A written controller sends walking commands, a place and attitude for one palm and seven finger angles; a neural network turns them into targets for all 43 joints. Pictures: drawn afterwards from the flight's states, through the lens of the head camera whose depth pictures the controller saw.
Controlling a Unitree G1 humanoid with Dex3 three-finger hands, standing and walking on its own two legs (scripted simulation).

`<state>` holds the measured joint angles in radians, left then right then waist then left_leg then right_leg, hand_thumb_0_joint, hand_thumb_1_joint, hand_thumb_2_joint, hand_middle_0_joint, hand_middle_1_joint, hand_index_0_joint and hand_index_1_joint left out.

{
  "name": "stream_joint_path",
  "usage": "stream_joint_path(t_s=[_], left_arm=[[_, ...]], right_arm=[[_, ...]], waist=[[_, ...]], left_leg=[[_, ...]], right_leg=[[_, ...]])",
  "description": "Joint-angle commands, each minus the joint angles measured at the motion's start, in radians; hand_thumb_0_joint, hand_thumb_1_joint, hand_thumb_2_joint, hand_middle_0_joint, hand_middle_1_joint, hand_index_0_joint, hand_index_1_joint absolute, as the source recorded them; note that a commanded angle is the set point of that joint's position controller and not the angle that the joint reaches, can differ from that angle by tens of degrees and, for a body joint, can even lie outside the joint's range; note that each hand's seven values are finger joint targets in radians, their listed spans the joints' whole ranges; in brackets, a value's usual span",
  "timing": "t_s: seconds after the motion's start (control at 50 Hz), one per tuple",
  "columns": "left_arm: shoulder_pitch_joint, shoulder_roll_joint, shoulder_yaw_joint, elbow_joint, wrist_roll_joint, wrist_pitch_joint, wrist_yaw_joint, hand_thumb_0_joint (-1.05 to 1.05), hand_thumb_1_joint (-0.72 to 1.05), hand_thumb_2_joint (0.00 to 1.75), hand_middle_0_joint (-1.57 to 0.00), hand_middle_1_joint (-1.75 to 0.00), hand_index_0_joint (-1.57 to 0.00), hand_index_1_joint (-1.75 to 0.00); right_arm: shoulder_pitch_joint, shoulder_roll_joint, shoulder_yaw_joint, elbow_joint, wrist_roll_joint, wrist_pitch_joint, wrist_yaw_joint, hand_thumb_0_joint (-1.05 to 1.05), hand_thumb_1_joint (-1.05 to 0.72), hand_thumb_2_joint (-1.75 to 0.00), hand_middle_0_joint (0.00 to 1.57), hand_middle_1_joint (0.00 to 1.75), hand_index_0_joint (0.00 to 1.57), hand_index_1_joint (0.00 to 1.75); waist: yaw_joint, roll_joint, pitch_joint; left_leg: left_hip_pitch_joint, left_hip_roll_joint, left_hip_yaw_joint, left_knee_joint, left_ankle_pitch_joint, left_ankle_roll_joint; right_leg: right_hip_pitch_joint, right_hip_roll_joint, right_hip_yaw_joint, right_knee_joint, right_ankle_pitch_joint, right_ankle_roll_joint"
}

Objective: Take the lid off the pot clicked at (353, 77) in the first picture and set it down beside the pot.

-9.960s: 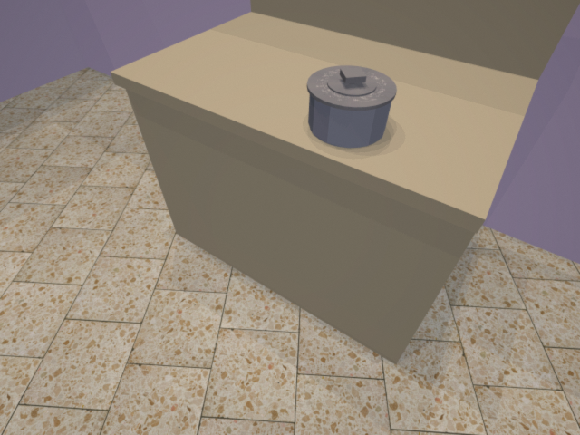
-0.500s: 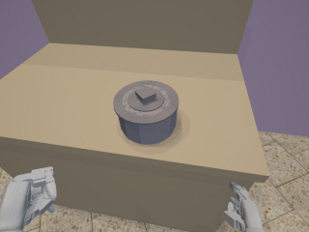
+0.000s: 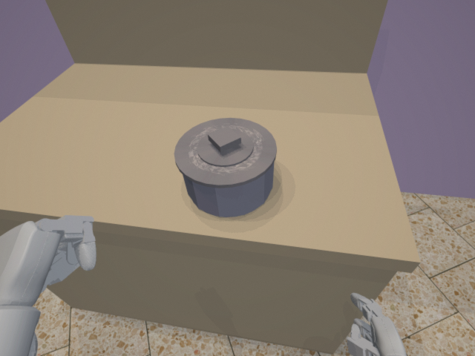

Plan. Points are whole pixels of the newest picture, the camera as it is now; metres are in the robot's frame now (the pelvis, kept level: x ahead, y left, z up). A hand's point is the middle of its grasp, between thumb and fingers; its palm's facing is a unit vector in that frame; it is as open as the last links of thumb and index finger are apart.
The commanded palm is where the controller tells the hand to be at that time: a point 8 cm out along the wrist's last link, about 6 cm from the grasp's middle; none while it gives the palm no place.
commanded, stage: reach forward and open the fingers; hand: left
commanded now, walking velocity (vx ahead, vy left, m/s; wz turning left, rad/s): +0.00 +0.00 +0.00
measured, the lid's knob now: (224, 138) +0.46 +0.09 +0.14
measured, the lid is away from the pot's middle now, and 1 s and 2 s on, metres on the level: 0.00 0.00 0.00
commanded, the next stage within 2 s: move the open hand above the knob in 0.98 s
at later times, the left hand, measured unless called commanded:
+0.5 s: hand (55, 244) +0.20 +0.27 +0.16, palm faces -0.17 +0.02 -0.99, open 5.3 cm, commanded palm +0.18 +0.26 +0.23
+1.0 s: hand (57, 200) +0.24 +0.27 +0.20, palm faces -0.08 +0.03 -1.00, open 9.7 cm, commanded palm +0.21 +0.27 +0.27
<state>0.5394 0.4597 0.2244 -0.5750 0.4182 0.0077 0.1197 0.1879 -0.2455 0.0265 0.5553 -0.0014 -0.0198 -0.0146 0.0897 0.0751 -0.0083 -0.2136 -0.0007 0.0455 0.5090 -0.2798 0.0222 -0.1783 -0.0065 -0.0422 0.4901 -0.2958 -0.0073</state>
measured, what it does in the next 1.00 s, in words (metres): shifts its weight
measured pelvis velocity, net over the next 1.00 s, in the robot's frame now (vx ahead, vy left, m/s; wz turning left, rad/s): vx -0.05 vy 0.02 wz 0.03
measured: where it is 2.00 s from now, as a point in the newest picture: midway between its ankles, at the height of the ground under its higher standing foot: outside the picture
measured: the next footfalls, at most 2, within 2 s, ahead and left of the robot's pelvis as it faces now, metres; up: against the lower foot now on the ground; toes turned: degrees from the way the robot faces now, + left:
none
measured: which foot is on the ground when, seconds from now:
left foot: down 0.00-1.00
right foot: down 0.00-1.00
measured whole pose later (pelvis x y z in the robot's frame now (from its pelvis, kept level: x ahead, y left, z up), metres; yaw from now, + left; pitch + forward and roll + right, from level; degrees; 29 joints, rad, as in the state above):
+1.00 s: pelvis -0.05 +0.02 +0.00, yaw +2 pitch -2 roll +0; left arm -0.22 0.75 0.05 -0.15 0.72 0.05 -0.43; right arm 0.12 -0.29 0.04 0.55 0.06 0.06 0.00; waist 0.07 0.12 0.02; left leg -0.25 -0.04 0.04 0.45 -0.16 0.06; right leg -0.22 -0.05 -0.05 0.46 -0.21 0.02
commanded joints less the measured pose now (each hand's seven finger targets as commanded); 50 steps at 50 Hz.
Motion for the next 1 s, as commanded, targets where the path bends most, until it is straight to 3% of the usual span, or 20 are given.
stream_joint_path(t_s=[0.0,0.04,0.1,0.16,0.22,0.24,0.3,0.42,0.48,0.52,0.6,0.62,0.64,0.66,0.82,0.84,0.88,0.94,0.96,0.98], left_arm=[[-0.063,0.343,0.145,-0.149,0.276,0.085,-0.013,0.00,0.68,1.05,-1.24,-1.25,-1.24,-1.25],[-0.121,0.400,0.144,-0.171,0.307,0.102,-0.070,0.00,0.62,1.09,-1.22,-1.18,-1.22,-1.18],[-0.143,0.399,0.093,-0.074,0.303,0.104,-0.173,0.00,0.52,1.15,-1.19,-1.07,-1.19,-1.07],[-0.229,0.472,0.119,-0.045,0.274,0.079,-0.265,0.00,0.43,1.22,-1.16,-0.97,-1.16,-0.97],[-0.325,0.539,0.154,-0.035,0.258,0.056,-0.336,0.00,0.33,1.28,-1.13,-0.86,-1.13,-0.86],[-0.386,0.524,0.118,-0.007,0.258,0.044,-0.364,0.00,0.30,1.30,-1.12,-0.83,-1.12,-0.83],[-0.456,0.547,0.130,0.056,0.244,0.018,-0.415,0.00,0.21,1.36,-1.08,-0.72,-1.08,-0.72],[-0.522,0.576,0.174,0.105,0.235,-0.019,-0.440,0.00,0.04,1.41,-1.01,-0.51,-1.01,-0.51],[-0.639,0.551,0.119,0.136,0.234,-0.026,-0.450,0.00,-0.05,1.43,-0.97,-0.40,-0.97,-0.40],[-0.647,0.578,0.146,0.132,0.240,-0.016,-0.446,0.00,-0.10,1.45,-0.95,-0.33,-0.95,-0.33],[-0.776,0.573,0.099,0.166,0.254,-0.013,-0.459,0.00,-0.22,1.49,-0.90,-0.19,-0.90,-0.19],[-0.755,0.595,0.132,0.170,0.261,-0.004,-0.454,0.00,-0.25,1.51,-0.89,-0.15,-0.89,-0.15],[-0.815,0.581,0.094,0.183,0.266,-0.003,-0.467,0.00,-0.28,1.52,-0.88,-0.12,-0.88,-0.12],[-0.832,0.571,0.083,0.209,0.263,0.004,-0.469,0.00,-0.31,1.53,-0.87,-0.08,-0.87,-0.08],[-0.961,0.588,0.074,0.230,0.288,0.031,-0.481,0.00,-0.31,1.53,-0.87,-0.08,-0.87,-0.08],[-0.994,0.574,0.043,0.269,0.295,0.038,-0.497,0.00,-0.31,1.53,-0.87,-0.08,-0.87,-0.08],[-1.037,0.571,0.032,0.268,0.295,0.042,-0.500,0.00,-0.31,1.53,-0.87,-0.08,-0.87,-0.08],[-1.084,0.572,0.021,0.293,0.307,0.050,-0.511,0.00,-0.31,1.54,-0.87,-0.08,-0.87,-0.08],[-1.096,0.558,0.008,0.301,0.304,0.056,-0.512,0.00,-0.31,1.54,-0.87,-0.08,-0.87,-0.08],[-1.117,0.573,0.016,0.288,0.308,0.055,-0.514,0.00,-0.31,1.54,-0.87,-0.08,-0.87,-0.08]], right_arm=[[-0.215,-0.134,-0.040,-0.216,0.014,0.068,0.018,0.00,-0.90,-0.90,0.20,0.30,0.20,0.30],[-0.238,-0.137,-0.038,-0.230,0.030,0.082,0.018,0.00,-0.90,-0.90,0.20,0.30,0.20,0.30],[-0.220,-0.138,-0.047,-0.207,0.048,0.081,0.017,0.00,-0.90,-0.90,0.20,0.30,0.20,0.30],[-0.216,-0.144,-0.049,-0.194,0.054,0.066,0.011,0.00,-0.90,-0.90,0.20,0.30,0.20,0.30],[-0.242,-0.146,-0.046,-0.199,0.059,0.045,0.007,0.00,-0.90,-0.90,0.20,0.30,0.20,0.30],[-0.214,-0.142,-0.042,-0.185,0.052,0.046,0.003,0.00,-0.90,-0.90,0.20,0.30,0.20,0.30],[-0.202,-0.148,-0.045,-0.177,0.053,0.042,-0.003,0.00,-0.90,-0.90,0.20,0.30,0.20,0.30],[-0.222,-0.148,-0.045,-0.191,0.054,0.019,0.009,0.00,-0.90,-0.90,0.20,0.30,0.20,0.30],[-0.214,-0.147,-0.045,-0.181,0.053,0.023,0.005,0.00,-0.90,-0.90,0.20,0.30,0.20,0.30],[-0.235,-0.151,-0.043,-0.195,0.058,0.013,0.010,0.00,-0.90,-0.90,0.20,0.30,0.20,0.30],[-0.227,-0.147,-0.042,-0.183,0.057,0.016,0.004,0.00,-0.90,-0.90,0.20,0.30,0.20,0.30],[-0.242,-0.152,-0.042,-0.193,0.060,0.009,0.011,0.00,-0.90,-0.90,0.20,0.30,0.20,0.30],[-0.233,-0.145,-0.037,-0.180,0.054,0.019,0.009,0.00,-0.90,-0.90,0.20,0.30,0.20,0.30],[-0.232,-0.145,-0.039,-0.182,0.060,0.020,0.007,0.00,-0.90,-0.90,0.20,0.30,0.20,0.30],[-0.242,-0.153,-0.039,-0.195,0.067,0.006,0.013,0.00,-0.90,-0.90,0.20,0.30,0.20,0.30],[-0.238,-0.146,-0.033,-0.182,0.058,0.018,0.012,0.00,-0.90,-0.90,0.20,0.30,0.20,0.30],[-0.240,-0.150,-0.037,-0.185,0.065,0.021,0.009,0.00,-0.90,-0.90,0.20,0.30,0.20,0.30],[-0.236,-0.147,-0.031,-0.182,0.061,0.020,0.012,0.00,-0.90,-0.90,0.20,0.30,0.20,0.30],[-0.236,-0.145,-0.034,-0.185,0.067,0.022,0.010,0.00,-0.90,-0.90,0.20,0.30,0.20,0.30],[-0.237,-0.150,-0.034,-0.184,0.065,0.021,0.011,0.00,-0.90,-0.90,0.20,0.30,0.20,0.30]], waist=[[0.009,-0.001,-0.102],[0.006,0.024,-0.188],[-0.011,-0.014,-0.152],[-0.022,-0.051,-0.162],[-0.022,-0.030,-0.166],[-0.029,-0.018,-0.168],[-0.026,-0.042,-0.137],[-0.015,-0.037,-0.164],[-0.018,-0.016,-0.147],[-0.016,-0.011,-0.175],[-0.014,0.002,-0.163],[-0.013,0.016,-0.181],[-0.018,0.012,-0.195],[-0.020,0.003,-0.151],[-0.021,0.031,-0.196],[-0.021,0.022,-0.198],[-0.023,-0.004,-0.164],[-0.024,0.016,-0.219],[-0.027,-0.004,-0.174],[-0.024,0.014,-0.188]], left_leg=[[-0.015,0.019,-0.019,-0.069,0.251,-0.004],[0.011,0.021,-0.029,-0.059,0.259,0.003],[0.025,0.013,-0.047,-0.066,0.288,0.013],[0.036,0.001,-0.051,-0.062,0.311,0.022],[0.060,-0.009,-0.060,-0.058,0.329,0.026],[0.056,-0.019,-0.060,-0.070,0.320,0.028],[0.066,-0.020,-0.061,-0.094,0.290,0.028],[0.100,-0.030,-0.056,-0.086,0.284,0.029],[0.078,-0.032,-0.050,-0.115,0.217,0.026],[0.102,-0.033,-0.055,-0.097,0.231,0.026],[0.074,-0.032,-0.061,-0.138,0.163,0.023],[0.094,-0.033,-0.066,-0.117,0.191,0.023],[0.075,-0.034,-0.059,-0.137,0.166,0.021],[0.063,-0.028,-0.060,-0.146,0.133,0.020],[0.093,-0.027,-0.086,-0.136,0.135,0.019],[0.070,-0.025,-0.082,-0.162,0.111,0.019],[0.059,-0.019,-0.085,-0.171,0.069,0.018],[0.080,-0.022,-0.091,-0.165,0.098,0.019],[0.067,-0.018,-0.090,-0.167,0.079,0.017],[0.069,-0.018,-0.091,-0.170,0.078,0.017]], right_leg=[[-0.025,0.007,0.016,-0.048,0.159,-0.024],[0.000,-0.005,0.019,-0.044,0.180,-0.014],[-0.024,-0.008,0.008,-0.072,0.222,0.004],[-0.007,-0.012,0.006,-0.082,0.284,0.017],[0.004,-0.005,0.012,-0.093,0.320,0.017],[0.004,-0.013,-0.004,-0.099,0.301,0.023],[-0.011,-0.009,-0.013,-0.125,0.260,0.026],[0.000,0.004,-0.004,-0.134,0.252,0.015],[-0.016,-0.007,-0.015,-0.148,0.168,0.022],[0.000,0.005,0.001,-0.136,0.185,0.009],[-0.011,-0.003,-0.012,-0.142,0.094,0.013],[-0.004,0.010,-0.002,-0.127,0.121,0.000],[0.000,-0.002,-0.010,-0.133,0.094,0.008],[-0.020,-0.002,-0.012,-0.139,0.060,0.010],[-0.026,0.015,-0.008,-0.099,0.064,-0.012],[-0.028,0.007,-0.016,-0.110,0.044,-0.005],[-0.047,0.006,-0.018,-0.112,0.017,-0.002],[-0.037,0.009,-0.018,-0.101,0.041,-0.008],[-0.052,0.008,-0.020,-0.103,0.029,-0.005],[-0.048,0.007,-0.020,-0.100,0.030,-0.007]])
